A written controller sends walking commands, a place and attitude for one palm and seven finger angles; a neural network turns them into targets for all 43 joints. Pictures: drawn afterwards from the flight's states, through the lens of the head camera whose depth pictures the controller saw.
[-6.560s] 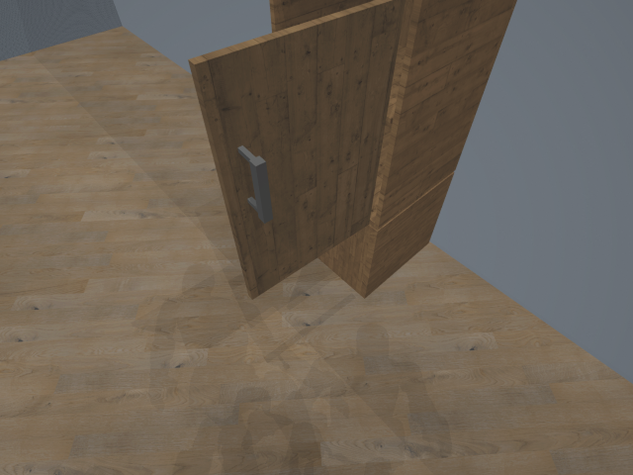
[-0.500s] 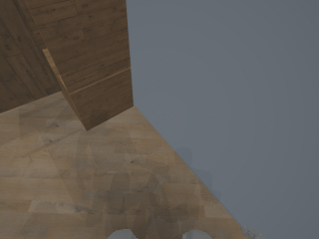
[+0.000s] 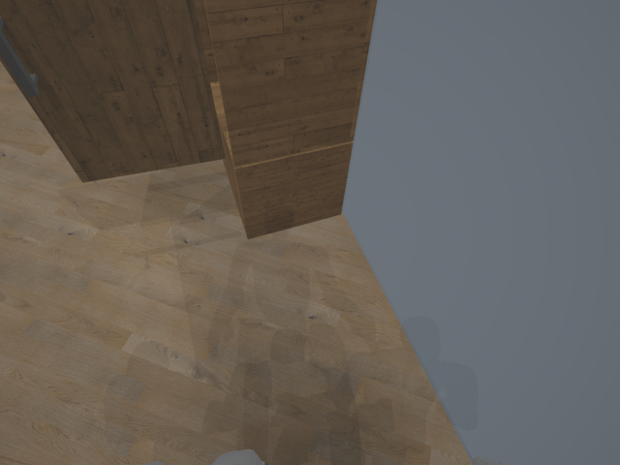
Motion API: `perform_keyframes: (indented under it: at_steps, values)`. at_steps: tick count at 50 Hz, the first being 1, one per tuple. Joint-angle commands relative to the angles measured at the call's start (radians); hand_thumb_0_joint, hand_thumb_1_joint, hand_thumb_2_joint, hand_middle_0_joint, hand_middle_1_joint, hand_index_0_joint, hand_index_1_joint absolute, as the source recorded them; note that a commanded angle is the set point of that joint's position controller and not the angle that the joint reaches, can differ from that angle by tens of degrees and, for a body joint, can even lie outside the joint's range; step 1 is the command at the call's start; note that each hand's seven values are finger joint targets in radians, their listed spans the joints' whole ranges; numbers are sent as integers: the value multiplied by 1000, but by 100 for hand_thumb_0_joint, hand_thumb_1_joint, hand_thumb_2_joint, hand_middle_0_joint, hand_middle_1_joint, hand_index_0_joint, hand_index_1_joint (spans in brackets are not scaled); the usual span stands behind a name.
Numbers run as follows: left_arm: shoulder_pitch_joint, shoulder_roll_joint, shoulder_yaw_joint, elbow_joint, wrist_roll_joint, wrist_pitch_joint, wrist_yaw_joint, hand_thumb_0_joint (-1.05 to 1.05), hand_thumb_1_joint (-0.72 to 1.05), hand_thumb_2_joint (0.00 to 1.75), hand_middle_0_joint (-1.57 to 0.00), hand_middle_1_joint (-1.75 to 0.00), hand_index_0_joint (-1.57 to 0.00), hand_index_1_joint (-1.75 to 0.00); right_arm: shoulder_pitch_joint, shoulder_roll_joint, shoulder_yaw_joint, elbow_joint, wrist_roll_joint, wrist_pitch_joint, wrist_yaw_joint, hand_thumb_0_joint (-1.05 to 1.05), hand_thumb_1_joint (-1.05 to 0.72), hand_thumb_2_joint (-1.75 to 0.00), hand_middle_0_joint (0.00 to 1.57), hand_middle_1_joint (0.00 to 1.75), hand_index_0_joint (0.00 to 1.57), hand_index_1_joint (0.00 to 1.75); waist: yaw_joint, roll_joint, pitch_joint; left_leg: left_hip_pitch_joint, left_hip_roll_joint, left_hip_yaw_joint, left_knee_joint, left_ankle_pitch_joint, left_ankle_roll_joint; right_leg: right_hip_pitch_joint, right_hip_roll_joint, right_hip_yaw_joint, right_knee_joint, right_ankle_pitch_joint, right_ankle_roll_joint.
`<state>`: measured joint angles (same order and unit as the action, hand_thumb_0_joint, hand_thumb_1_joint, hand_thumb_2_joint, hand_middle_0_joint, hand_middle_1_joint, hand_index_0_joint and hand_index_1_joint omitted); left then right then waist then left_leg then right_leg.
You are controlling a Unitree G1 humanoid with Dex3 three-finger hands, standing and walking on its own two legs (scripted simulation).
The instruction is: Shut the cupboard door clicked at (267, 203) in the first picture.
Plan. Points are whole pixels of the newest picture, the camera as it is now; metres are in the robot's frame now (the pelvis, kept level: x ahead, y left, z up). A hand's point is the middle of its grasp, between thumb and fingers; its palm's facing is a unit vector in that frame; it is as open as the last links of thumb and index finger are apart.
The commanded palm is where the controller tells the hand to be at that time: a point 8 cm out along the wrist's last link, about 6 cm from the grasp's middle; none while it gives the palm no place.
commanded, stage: turn to face it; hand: left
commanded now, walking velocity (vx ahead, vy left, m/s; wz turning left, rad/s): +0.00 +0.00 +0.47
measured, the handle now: (15, 58) +0.78 +0.63 +0.04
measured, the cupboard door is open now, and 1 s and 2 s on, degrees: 86 86 86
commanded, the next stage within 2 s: take the last steps up to it in 0.46 s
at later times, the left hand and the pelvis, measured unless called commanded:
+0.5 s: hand out of the picture +0.04 +0.18 -0.15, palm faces +0.22 -0.94 -0.26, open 7.4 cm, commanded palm none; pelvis +0.00 -0.03 +0.00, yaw +12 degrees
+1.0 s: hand out of the picture +0.07 +0.21 -0.15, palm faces +0.34 -0.91 -0.22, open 7.4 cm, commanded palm none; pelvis +0.06 +0.00 +0.00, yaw +19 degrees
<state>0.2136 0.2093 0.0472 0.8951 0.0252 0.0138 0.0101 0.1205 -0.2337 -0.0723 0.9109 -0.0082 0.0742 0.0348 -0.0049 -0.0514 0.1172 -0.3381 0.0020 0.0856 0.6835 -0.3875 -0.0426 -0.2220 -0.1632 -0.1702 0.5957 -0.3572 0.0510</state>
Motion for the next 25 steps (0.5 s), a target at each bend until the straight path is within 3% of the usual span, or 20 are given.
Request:
perform_keyframes:
  at_steps: [1, 2, 3, 4, 5, 6, 8, 13, 15, 16, 17, 18, 19, 20, 21, 22, 23, 25]
  values:
    - [-9, 120, 38, -113, -22, -7, 2, 0, 90, 90, -20, -30, -20, -30, 174, -262, -55, -48, -18, -55, -20, 0, -90, -90, 20, 30, 20, 30, -89, 376, -244, 409, 392, -483, -298, 820, 234, -337, 32, 10, 424, -265, 52]
    - [-72, 130, 28, -143, -10, 8, 12, 0, 90, 90, -20, -30, -20, -30, 225, -282, -53, -31, -16, -45, -25, 0, -90, -90, 20, 30, 20, 30, -102, 246, -229, 341, 441, -484, -280, 760, 290, -340, 29, 114, 514, -324, 32]
    - [-107, 114, 33, -124, -10, 10, 18, 0, 90, 90, -20, -30, -20, -30, 211, -245, -48, -28, -19, -56, -41, 0, -90, -90, 20, 30, 20, 30, -95, 279, -237, 349, 371, -480, -275, 790, 283, -385, 42, 147, 559, -280, 30]
    - [-115, 121, 35, -105, -14, 12, 16, 0, 90, 90, -20, -30, -20, -30, 169, -225, -42, -37, -19, -57, -51, 0, -90, -90, 20, 30, 20, 30, -80, 280, -195, 277, 333, -426, -287, 738, 260, -370, 37, 172, 578, -221, 28]
    - [-93, 121, 37, -83, -15, 17, 12, 0, 90, 90, -20, -30, -20, -30, 112, -194, -32, -48, -19, -58, -54, 0, -90, -90, 20, 30, 20, 30, -46, 254, -173, 228, 296, -374, -302, 684, 238, -341, 38, 180, 570, -160, 28]
    - [-64, 117, 37, -66, -14, 22, 8, 0, 90, 90, -20, -30, -20, -30, 80, -181, -24, -55, -19, -59, -55, 0, -90, -90, 20, 30, 20, 30, -24, 227, -170, 214, 265, -331, -308, 643, 220, -317, 47, 173, 548, -120, 25]
    - [-52, 104, 33, -51, -14, 22, 2, 0, 90, 90, -20, -30, -20, -30, 67, -173, -22, -53, -19, -60, -56, 0, -90, -90, 20, 30, 20, 30, -16, 215, -181, 206, 240, -306, -313, 590, 212, -272, 63, 159, 456, -110, 23]
    - [-43, 88, 26, -44, -13, 19, 1, 0, 90, 90, -20, -30, -20, -30, 50, -172, -25, -42, -24, -47, -49, 0, -90, -90, 20, 30, 20, 30, -14, 220, -151, 118, 219, -328, -337, 402, 200, -127, 117, 121, 201, -99, 7]
    - [7, 89, 28, -24, -15, 12, 3, 0, 90, 90, -20, -30, -20, -30, 28, -168, -26, -45, -20, -43, -47, 0, -90, -90, 20, 30, 20, 30, 10, 204, -149, 53, 200, -332, -306, 367, 182, -6, 141, 107, 57, -10, -1]
    - [50, 98, 32, -11, -16, 6, 7, 0, 90, 90, -20, -30, -20, -30, 8, -160, -24, -47, -14, -41, -45, 0, -90, -90, 20, 30, 20, 30, 35, 175, -151, -4, 174, -319, -268, 311, 154, 88, 136, 106, -64, 80, -4]
    - [85, 138, 39, 0, -10, -6, 12, 0, 90, 90, -20, -30, -20, -30, 3, -126, -20, -51, -6, -43, -40, 0, -90, -90, 20, 30, 20, 30, 53, 78, -154, -76, 108, -271, -181, 211, 105, 178, 67, 185, -206, 111, -19]
    - [89, 215, 55, -2, 2, -15, 19, 0, 90, 90, -20, -30, -20, -30, 22, -64, -11, -65, 1, -42, -34, 0, -90, -90, 20, 30, 20, 30, 48, -168, -139, -204, -25, -135, 1, -22, 33, 214, -156, 430, -313, 106, -107]
    - [73, 257, 55, -19, 4, -13, 17, 0, 90, 90, -20, -30, -20, -30, -3, -75, -13, -81, -2, -35, -29, 0, -90, -90, 20, 30, 20, 30, 62, -221, -115, -171, -49, -108, 228, -212, 23, 73, -301, 513, -366, 133, -211]
    - [40, 221, 50, -26, 2, -20, 22, 0, 90, 90, -20, -30, -20, -30, -8, -84, -20, -65, -5, -25, -30, 0, -90, -90, 20, 30, 20, 30, 45, -187, -105, -160, -21, -144, 374, -179, 28, -5, -266, 490, -361, 122, -231]
    - [5, 194, 43, -32, -1, -19, 22, 0, 90, 90, -20, -30, -20, -30, -14, -80, -23, -49, -8, -17, -28, 0, -90, -90, 20, 30, 20, 30, 25, -204, -58, -181, -8, -144, 459, -136, 24, -29, -211, 442, -344, 178, -216]
    - [-26, 172, 41, -35, -1, -17, 25, 0, 90, 90, -20, -30, -20, -30, 12, -77, -22, -37, -6, -15, -27, 0, -90, -90, 20, 30, 20, 30, 6, -196, -70, -177, 10, -133, 474, -107, 18, -15, -192, 353, -318, 259, -206]
    - [-27, 157, 36, -39, 0, -20, 24, 0, 90, 90, -20, -30, -20, -30, 16, -59, -15, -26, -5, -17, -24, 0, -90, -90, 20, 30, 20, 30, 2, -174, -73, -160, 11, -114, 449, -89, 12, -3, -157, 285, -295, 344, -190]
    - [14, 161, 37, -21, 3, -28, 22, 0, 90, 90, -20, -30, -20, -30, 9, -29, -2, -15, -1, -26, -24, 0, -90, -90, 20, 30, 20, 30, 17, -143, -111, -131, 4, -71, 293, -107, -1, 89, -144, 226, -248, 518, -184]
